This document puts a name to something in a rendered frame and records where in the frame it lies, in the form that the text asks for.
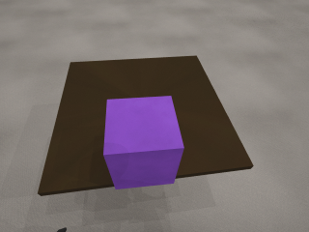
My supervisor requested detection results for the carton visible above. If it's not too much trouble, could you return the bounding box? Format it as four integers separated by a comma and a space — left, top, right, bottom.
103, 96, 184, 189

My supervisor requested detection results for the table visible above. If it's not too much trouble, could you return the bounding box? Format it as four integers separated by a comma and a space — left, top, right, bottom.
38, 55, 254, 196

